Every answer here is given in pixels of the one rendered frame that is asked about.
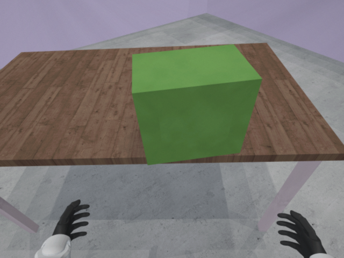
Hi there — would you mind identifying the right robot hand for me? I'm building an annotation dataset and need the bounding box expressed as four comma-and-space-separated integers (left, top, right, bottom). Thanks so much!
276, 210, 326, 258

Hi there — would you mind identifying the robot left forearm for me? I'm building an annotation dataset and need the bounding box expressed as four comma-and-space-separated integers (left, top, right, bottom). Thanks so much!
34, 234, 71, 258

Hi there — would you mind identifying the table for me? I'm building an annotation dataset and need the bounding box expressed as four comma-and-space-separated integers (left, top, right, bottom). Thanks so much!
0, 43, 344, 233

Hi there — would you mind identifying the carton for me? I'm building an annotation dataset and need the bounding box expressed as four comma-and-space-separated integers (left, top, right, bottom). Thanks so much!
132, 44, 262, 165

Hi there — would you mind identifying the left robot hand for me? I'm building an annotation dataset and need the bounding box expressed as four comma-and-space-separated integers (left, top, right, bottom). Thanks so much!
52, 199, 90, 241

